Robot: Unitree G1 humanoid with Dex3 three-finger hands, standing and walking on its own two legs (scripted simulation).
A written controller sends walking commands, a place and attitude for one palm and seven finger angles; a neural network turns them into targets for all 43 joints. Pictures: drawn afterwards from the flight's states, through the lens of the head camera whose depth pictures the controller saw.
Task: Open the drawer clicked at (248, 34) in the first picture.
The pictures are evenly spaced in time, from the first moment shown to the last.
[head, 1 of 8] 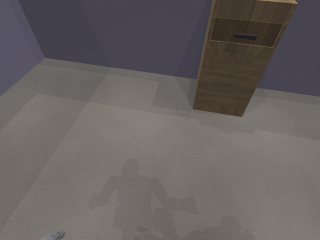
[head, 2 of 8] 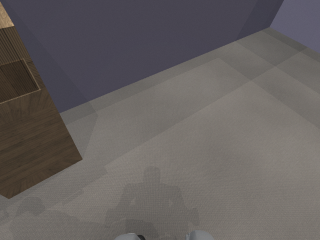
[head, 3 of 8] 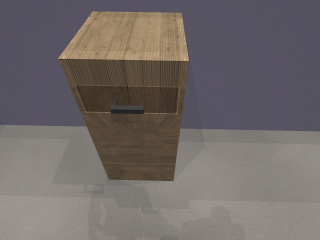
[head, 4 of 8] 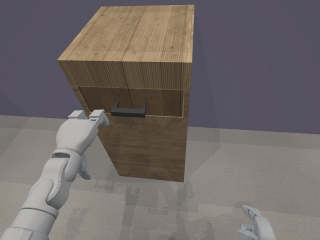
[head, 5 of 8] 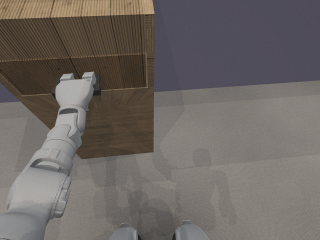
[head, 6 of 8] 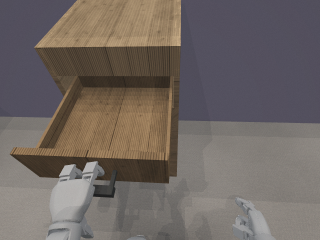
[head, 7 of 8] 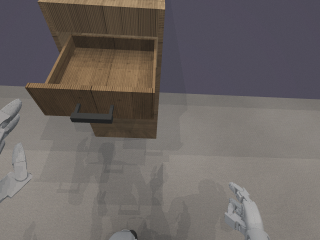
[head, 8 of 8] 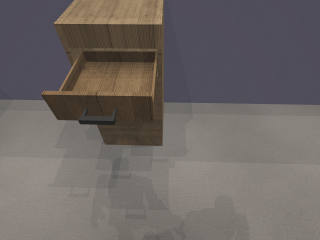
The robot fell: no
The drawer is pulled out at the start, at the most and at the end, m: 0.00 0.30 0.30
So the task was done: yes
